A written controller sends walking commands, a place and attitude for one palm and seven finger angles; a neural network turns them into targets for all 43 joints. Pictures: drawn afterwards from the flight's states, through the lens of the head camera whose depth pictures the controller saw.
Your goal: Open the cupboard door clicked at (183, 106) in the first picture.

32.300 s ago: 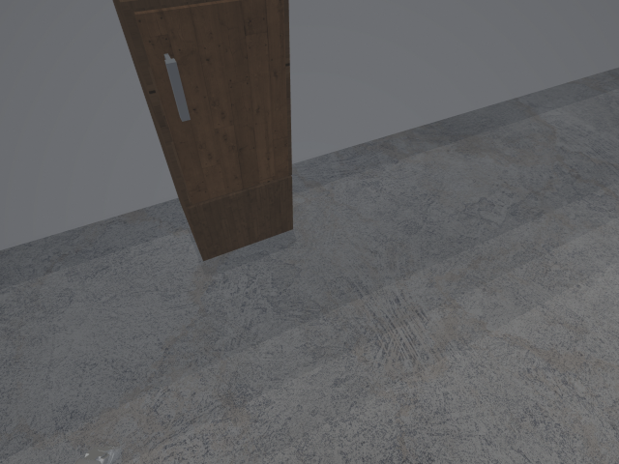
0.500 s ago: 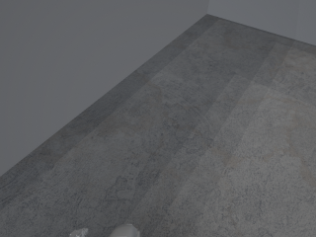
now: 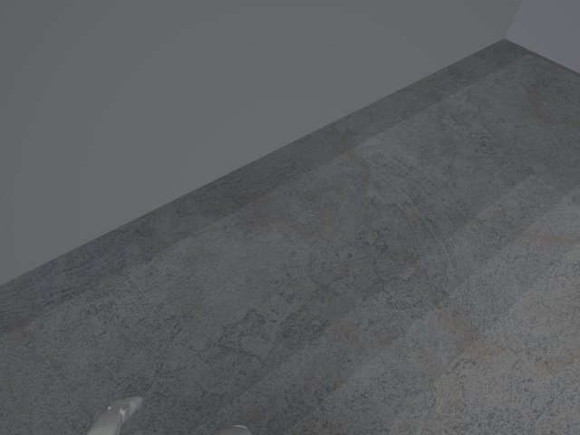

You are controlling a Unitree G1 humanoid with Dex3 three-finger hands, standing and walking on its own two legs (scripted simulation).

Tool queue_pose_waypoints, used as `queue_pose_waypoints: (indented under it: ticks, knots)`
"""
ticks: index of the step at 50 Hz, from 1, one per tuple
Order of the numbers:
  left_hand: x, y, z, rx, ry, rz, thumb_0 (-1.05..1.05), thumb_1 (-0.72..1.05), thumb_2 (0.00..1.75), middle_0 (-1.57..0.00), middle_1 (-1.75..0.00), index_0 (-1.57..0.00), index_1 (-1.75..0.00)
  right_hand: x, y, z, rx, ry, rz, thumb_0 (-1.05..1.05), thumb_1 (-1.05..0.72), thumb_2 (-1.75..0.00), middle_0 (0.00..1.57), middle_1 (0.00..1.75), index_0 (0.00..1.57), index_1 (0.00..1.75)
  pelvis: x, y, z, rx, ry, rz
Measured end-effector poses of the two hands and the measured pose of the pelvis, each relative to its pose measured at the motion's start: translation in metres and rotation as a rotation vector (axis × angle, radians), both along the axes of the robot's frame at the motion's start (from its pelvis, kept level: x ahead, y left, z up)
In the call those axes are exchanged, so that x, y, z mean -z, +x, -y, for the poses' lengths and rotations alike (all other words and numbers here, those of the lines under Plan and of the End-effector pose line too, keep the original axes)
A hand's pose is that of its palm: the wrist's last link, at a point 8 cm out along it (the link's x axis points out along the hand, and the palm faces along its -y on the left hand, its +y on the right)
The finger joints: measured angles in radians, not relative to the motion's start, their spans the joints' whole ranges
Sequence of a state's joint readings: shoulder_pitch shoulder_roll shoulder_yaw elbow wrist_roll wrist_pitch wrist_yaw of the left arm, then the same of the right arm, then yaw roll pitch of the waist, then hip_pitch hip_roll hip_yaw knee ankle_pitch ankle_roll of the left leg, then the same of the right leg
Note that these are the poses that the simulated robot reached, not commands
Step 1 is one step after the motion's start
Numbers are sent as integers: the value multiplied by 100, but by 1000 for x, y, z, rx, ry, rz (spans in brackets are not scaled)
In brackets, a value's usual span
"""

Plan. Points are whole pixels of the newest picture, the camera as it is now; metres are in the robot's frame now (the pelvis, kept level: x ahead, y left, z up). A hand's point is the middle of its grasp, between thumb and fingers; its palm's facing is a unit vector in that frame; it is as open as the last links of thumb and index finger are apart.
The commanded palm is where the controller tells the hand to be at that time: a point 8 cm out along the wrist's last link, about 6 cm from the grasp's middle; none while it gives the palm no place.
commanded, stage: turn to face it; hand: left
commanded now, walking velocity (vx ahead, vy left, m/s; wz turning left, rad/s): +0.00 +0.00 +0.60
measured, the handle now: out of the picture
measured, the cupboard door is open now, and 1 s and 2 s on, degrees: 45 45 45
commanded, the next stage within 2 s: none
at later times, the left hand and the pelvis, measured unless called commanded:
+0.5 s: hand out of the picture +0.03 +0.22 -0.16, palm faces +0.33 -0.91 -0.24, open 7.4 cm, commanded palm none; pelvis +0.01 -0.01 +0.01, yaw +18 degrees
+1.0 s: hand out of the picture -0.04 +0.18 -0.18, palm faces +0.60 -0.77 -0.22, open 7.4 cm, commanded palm none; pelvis +0.03 -0.03 +0.00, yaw +37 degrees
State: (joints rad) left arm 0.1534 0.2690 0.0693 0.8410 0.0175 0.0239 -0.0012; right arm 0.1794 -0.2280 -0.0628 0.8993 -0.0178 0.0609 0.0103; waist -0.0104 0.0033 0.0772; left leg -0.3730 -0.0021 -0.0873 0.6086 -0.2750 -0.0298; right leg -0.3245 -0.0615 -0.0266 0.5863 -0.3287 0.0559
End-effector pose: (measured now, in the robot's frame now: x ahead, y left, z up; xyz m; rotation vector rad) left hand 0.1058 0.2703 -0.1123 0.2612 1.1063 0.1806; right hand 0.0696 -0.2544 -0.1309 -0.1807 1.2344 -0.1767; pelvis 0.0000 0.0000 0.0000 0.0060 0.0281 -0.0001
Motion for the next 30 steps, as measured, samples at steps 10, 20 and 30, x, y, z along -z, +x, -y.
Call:
queue_pose_waypoints:
  ticks: [10,20,30]
  knots:
    - [3,-51,33,-128,-57,-75,0,91,90,-21,-30,-20,-30,-14,52,10,-113,-2,5,0,-91,-89,20,30,19,30,-12,9,13,-131,30,16]
    - [33,-100,11,-308,-104,-148,1,91,90,-21,-30,-20,-30,-22,107,-26,-307,-58,97,0,-91,-89,20,30,20,30,0,10,3,-259,-4,11]
    - [1,-90,14,-398,-25,-31,1,91,90,-20,-30,-20,-30,-10,115,-15,-385,-17,14,0,-90,-89,20,30,20,30,-7,21,29,-381,-17,4]
